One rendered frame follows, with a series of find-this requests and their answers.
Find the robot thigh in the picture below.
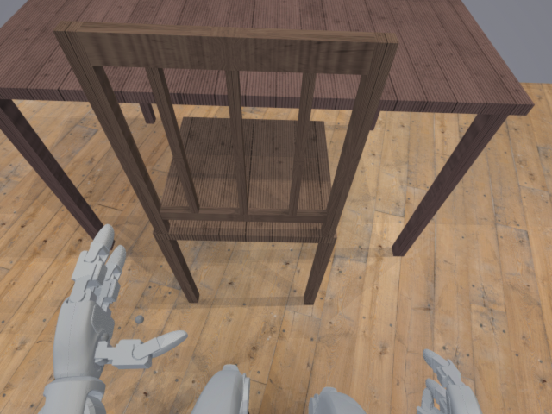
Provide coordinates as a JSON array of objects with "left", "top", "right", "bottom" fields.
[
  {"left": 191, "top": 370, "right": 250, "bottom": 414},
  {"left": 309, "top": 392, "right": 366, "bottom": 414}
]

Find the robot right thigh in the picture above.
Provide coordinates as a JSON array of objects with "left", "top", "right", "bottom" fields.
[{"left": 309, "top": 392, "right": 366, "bottom": 414}]

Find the table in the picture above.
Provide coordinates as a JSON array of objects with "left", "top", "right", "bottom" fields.
[{"left": 0, "top": 0, "right": 535, "bottom": 256}]

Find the right robot hand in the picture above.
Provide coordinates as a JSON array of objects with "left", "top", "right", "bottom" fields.
[{"left": 417, "top": 349, "right": 483, "bottom": 414}]

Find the robot left thigh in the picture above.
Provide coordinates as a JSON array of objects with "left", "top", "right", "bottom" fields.
[{"left": 191, "top": 370, "right": 250, "bottom": 414}]

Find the left robot forearm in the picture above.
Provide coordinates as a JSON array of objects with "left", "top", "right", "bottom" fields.
[{"left": 38, "top": 376, "right": 106, "bottom": 414}]

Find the left robot hand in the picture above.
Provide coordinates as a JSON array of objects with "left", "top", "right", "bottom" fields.
[{"left": 53, "top": 224, "right": 188, "bottom": 380}]

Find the chair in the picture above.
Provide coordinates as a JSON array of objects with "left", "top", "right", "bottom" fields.
[{"left": 53, "top": 21, "right": 399, "bottom": 305}]

